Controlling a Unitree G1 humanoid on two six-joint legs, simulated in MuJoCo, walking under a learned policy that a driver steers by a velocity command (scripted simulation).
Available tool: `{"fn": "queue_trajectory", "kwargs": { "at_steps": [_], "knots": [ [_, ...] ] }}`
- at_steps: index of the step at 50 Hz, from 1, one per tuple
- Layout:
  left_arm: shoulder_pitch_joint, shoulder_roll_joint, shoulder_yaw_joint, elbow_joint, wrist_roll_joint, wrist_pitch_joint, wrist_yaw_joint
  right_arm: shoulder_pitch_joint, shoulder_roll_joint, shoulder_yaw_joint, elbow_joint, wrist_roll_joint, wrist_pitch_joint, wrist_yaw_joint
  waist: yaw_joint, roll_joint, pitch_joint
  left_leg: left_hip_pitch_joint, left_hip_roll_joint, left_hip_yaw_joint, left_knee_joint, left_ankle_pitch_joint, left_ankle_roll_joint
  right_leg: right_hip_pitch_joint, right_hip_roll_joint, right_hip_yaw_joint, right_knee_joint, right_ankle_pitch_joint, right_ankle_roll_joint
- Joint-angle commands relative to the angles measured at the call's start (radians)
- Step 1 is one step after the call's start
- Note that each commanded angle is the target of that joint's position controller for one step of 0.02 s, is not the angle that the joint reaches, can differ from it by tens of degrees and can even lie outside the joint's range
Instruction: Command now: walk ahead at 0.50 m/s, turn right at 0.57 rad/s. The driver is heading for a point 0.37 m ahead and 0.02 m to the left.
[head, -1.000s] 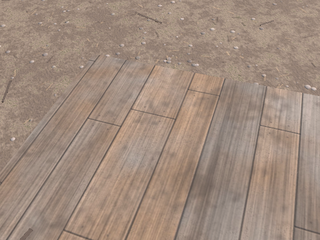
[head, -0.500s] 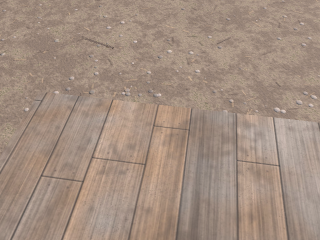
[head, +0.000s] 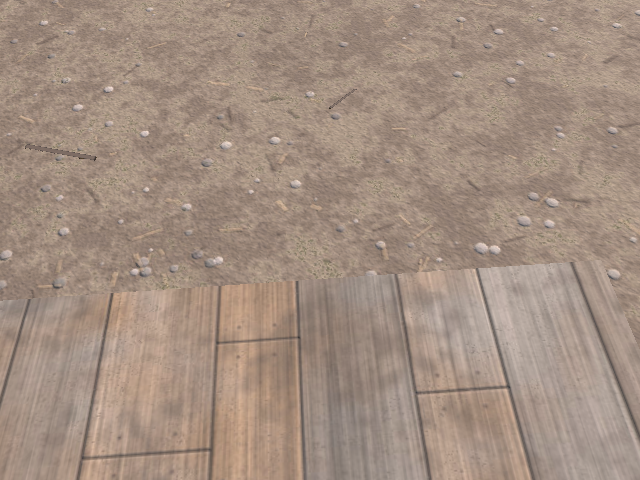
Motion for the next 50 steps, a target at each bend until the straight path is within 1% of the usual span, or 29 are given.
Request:
{"fn": "queue_trajectory", "kwargs": {
  "at_steps": [1,3,5,8,10,11,12,13,14,15,16,17,18,19,20,21,23,26,29,31,32,33,34,35,36,37,39,42,50],
  "knots": [
    [-0.018,0.181,0.048,-0.077,-0.008,-0.014,0.023,-0.044,-0.044,-0.008,-0.068,-0.005,-0.001,-0.003,-0.013,-0.074,-0.045,0.051,-0.044,0.036,-0.219,0.192,-0.033,-0.043,-0.201,0.167,-0.131,0.218,-0.156],
    [0.011,0.184,0.050,-0.070,-0.010,-0.008,0.027,-0.112,-0.035,-0.003,-0.090,0.005,-0.006,0.003,0.018,-0.100,-0.040,0.107,-0.079,0.045,-0.355,0.302,-0.031,-0.059,-0.186,0.167,-0.122,0.134,-0.125],
    [0.043,0.181,0.049,-0.055,-0.013,-0.006,0.027,-0.149,-0.048,-0.005,-0.108,0.016,-0.012,0.011,0.034,-0.116,-0.038,0.135,-0.092,0.035,-0.415,0.346,-0.023,-0.034,-0.208,0.201,-0.108,0.081,-0.114],
    [0.074,0.156,0.043,-0.034,-0.011,-0.002,0.033,-0.147,-0.083,-0.014,-0.112,0.016,-0.026,0.026,0.031,-0.130,-0.038,0.135,-0.081,0.008,-0.474,0.302,0.013,0.085,-0.264,0.263,-0.035,0.068,-0.100],
    [0.069,0.160,0.044,-0.029,-0.004,0.005,0.035,-0.104,-0.101,-0.021,-0.105,0.013,-0.035,0.030,0.004,-0.153,-0.037,0.175,-0.086,0.026,-0.488,0.206,0.048,0.136,-0.289,0.291,0.022,0.151,-0.087],
    [0.057,0.146,0.039,-0.033,-0.001,0.011,0.035,-0.034,-0.118,-0.033,-0.085,0.002,-0.040,0.026,-0.036,-0.150,-0.060,0.267,-0.106,0.054,-0.535,0.205,0.075,0.150,-0.249,0.271,0.112,0.300,-0.062],
    [0.050,0.114,0.025,-0.046,0.006,0.013,0.034,0.067,-0.154,-0.045,-0.070,-0.020,-0.047,0.022,-0.083,-0.123,-0.164,0.455,-0.042,0.014,-0.508,0.323,0.120,0.113,-0.187,0.227,0.291,0.354,-0.023],
    [0.133,0.071,0.008,-0.060,0.019,0.009,0.038,0.186,-0.226,-0.061,-0.061,-0.039,-0.047,0.021,-0.085,0.049,-0.325,0.787,0.147,-0.214,-0.440,0.538,0.227,-0.108,-0.078,0.156,0.596,0.081,0.040],
    [0.270,0.050,-0.001,-0.039,-0.005,0.001,0.037,0.255,-0.234,-0.071,-0.013,-0.018,-0.028,0.033,-0.055,0.321,-0.415,0.967,0.306,-0.575,-0.544,0.512,0.368,-0.363,0.025,0.112,0.876,-0.486,0.101],
    [0.221,0.146,0.017,-0.021,-0.015,0.004,0.040,0.239,-0.148,-0.048,-0.027,0.017,-0.022,0.038,-0.081,0.165,-0.334,0.905,0.289,-0.566,-0.574,0.390,0.337,-0.441,-0.027,0.175,0.975,-0.474,0.107],
    [0.107,0.176,0.027,-0.040,-0.015,0.012,0.043,0.165,-0.103,-0.032,-0.043,0.016,-0.015,0.036,-0.090,0.069,-0.224,0.778,0.255,-0.409,-0.573,0.445,0.299,-0.460,-0.057,0.150,0.983,-0.405,0.114],
    [0.038,0.171,0.027,-0.055,-0.003,0.022,0.047,0.103,-0.072,-0.016,-0.051,0.006,-0.009,0.037,-0.074,0.010,-0.155,0.650,0.209,-0.291,-0.584,0.570,0.283,-0.434,-0.089,0.116,0.940,-0.362,0.124],
    [0.010,0.153,0.027,-0.071,0.010,0.029,0.048,0.067,-0.051,-0.007,-0.045,0.000,-0.008,0.038,-0.047,0.010,-0.120,0.557,0.176,-0.218,-0.596,0.657,0.269,-0.388,-0.130,0.100,0.861,-0.324,0.125],
    [0.023,0.124,0.024,-0.072,0.011,0.036,0.047,0.049,-0.037,0.000,-0.035,-0.007,-0.008,0.038,-0.019,0.039,-0.118,0.498,0.137,-0.157,-0.616,0.698,0.254,-0.317,-0.157,0.082,0.784,-0.300,0.126],
    [0.040,0.090,0.016,-0.066,0.008,0.043,0.047,0.035,-0.031,0.003,-0.022,-0.010,-0.008,0.038,-0.003,0.072,-0.120,0.457,0.105,-0.104,-0.632,0.743,0.251,-0.264,-0.158,0.055,0.702,-0.275,0.134],
    [0.043,0.067,0.009,-0.066,0.007,0.046,0.049,0.030,-0.044,0.001,-0.011,-0.011,-0.007,0.035,0.002,0.092,-0.129,0.445,0.095,-0.072,-0.641,0.794,0.257,-0.233,-0.156,0.034,0.626,-0.254,0.143],
    [0.025,0.048,0.000,-0.072,0.010,0.051,0.053,0.020,-0.081,-0.008,0.007,-0.006,0.003,0.026,0.004,0.095,-0.166,0.438,0.092,-0.032,-0.642,0.845,0.264,-0.160,-0.159,0.014,0.488,-0.185,0.154],
    [-0.016,0.065,0.002,-0.069,0.008,0.062,0.053,0.028,-0.104,-0.013,0.032,0.005,0.024,0.018,-0.016,0.086,-0.188,0.443,0.093,-0.012,-0.654,0.732,0.254,-0.082,-0.152,-0.004,0.357,-0.059,0.153],
    [-0.065,0.076,0.007,-0.073,0.012,0.073,0.053,0.024,-0.096,-0.005,0.054,0.010,0.041,0.018,-0.023,0.073,-0.140,0.416,0.086,-0.028,-0.655,0.472,0.237,-0.027,-0.149,-0.013,0.232,-0.011,0.133],
    [-0.083,0.079,0.009,-0.076,0.024,0.071,0.053,0.034,-0.071,0.007,0.069,0.019,0.048,0.018,-0.011,0.050,-0.103,0.382,0.047,-0.032,-0.635,0.252,0.182,0.058,-0.149,-0.011,0.066,0.115,0.101],
    [-0.093,0.112,0.015,-0.086,0.032,0.069,0.058,0.062,-0.049,0.016,0.076,0.008,0.046,0.019,-0.025,0.007,-0.107,0.349,0.015,-0.026,-0.611,0.134,0.137,0.120,-0.208,0.051,0.057,0.255,0.079],
    [-0.109,0.163,0.025,-0.096,0.026,0.072,0.063,0.132,-0.046,0.016,0.087,-0.009,0.042,0.023,-0.078,-0.080,-0.121,0.301,-0.052,0.012,-0.588,-0.008,0.100,0.181,-0.262,0.091,0.107,0.359,0.045],
    [-0.125,0.144,0.024,-0.083,0.016,0.076,0.060,0.159,-0.025,0.023,0.098,-0.006,0.045,0.022,-0.090,-0.142,-0.134,0.322,-0.090,0.058,-0.598,-0.065,0.074,0.149,-0.248,0.083,0.126,0.227,0.024],
    [-0.140,0.100,0.018,-0.084,0.016,0.076,0.050,0.103,-0.034,0.024,0.096,-0.004,0.052,0.019,-0.057,-0.120,-0.097,0.351,-0.097,0.077,-0.588,-0.046,0.058,0.087,-0.210,0.067,0.121,0.126,0.040],
    [-0.142,0.081,0.012,-0.084,0.024,0.073,0.046,0.071,-0.050,0.021,0.095,0.000,0.060,0.015,-0.043,-0.088,-0.070,0.341,-0.094,0.076,-0.574,-0.026,0.058,0.065,-0.194,0.057,0.114,0.131,0.056],
    [-0.141,0.083,0.011,-0.079,0.028,0.068,0.043,0.063,-0.049,0.021,0.096,0.001,0.068,0.010,-0.044,-0.089,-0.060,0.343,-0.090,0.072,-0.566,0.011,0.061,0.062,-0.187,0.051,0.121,0.174,0.066],
    [-0.130,0.095,0.015,-0.065,0.021,0.054,0.041,0.076,-0.061,0.020,0.104,-0.002,0.077,0.006,-0.049,-0.099,-0.074,0.376,-0.082,0.068,-0.549,0.079,0.060,0.067,-0.184,0.046,0.139,0.251,0.065],
    [-0.132,0.093,0.015,-0.049,0.017,0.049,0.042,0.069,-0.064,0.019,0.121,0.004,0.081,0.002,-0.048,-0.079,-0.095,0.417,-0.075,0.066,-0.527,0.160,0.058,0.078,-0.183,0.043,0.156,0.329,0.061],
    [-0.147,0.093,0.015,0.008,0.015,0.049,0.042,0.052,-0.065,0.016,0.172,0.009,0.105,-0.009,-0.051,-0.037,-0.087,0.454,-0.073,0.065,-0.527,0.168,0.050,0.077,-0.171,0.031,0.150,0.314,0.058]
  ]
}}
